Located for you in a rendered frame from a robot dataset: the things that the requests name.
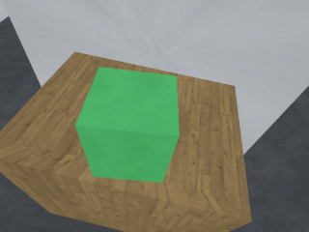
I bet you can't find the pedestal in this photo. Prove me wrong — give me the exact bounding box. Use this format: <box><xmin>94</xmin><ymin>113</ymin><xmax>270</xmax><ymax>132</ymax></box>
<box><xmin>0</xmin><ymin>51</ymin><xmax>252</xmax><ymax>232</ymax></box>

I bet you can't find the carton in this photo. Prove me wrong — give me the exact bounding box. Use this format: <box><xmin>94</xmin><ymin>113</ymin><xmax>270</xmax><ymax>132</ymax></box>
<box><xmin>75</xmin><ymin>67</ymin><xmax>180</xmax><ymax>183</ymax></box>

